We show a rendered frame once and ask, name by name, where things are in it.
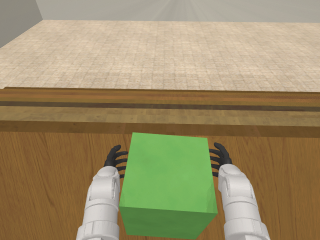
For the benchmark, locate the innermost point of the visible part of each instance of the robot left hand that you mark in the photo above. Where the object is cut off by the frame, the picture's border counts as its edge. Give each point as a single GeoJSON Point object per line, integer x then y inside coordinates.
{"type": "Point", "coordinates": [113, 154]}

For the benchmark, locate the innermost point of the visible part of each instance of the robot right forearm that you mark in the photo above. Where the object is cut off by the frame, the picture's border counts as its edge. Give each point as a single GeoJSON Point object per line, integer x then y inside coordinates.
{"type": "Point", "coordinates": [242, 218]}

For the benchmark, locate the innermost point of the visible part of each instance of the robot right hand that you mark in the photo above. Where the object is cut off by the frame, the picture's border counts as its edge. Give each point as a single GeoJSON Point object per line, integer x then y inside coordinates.
{"type": "Point", "coordinates": [223, 158]}

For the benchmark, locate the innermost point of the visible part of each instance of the robot left forearm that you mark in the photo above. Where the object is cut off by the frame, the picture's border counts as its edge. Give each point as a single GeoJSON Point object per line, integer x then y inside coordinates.
{"type": "Point", "coordinates": [101, 208]}

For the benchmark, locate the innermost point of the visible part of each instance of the carton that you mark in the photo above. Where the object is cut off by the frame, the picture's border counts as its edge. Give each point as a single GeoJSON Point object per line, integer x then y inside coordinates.
{"type": "Point", "coordinates": [168, 188]}

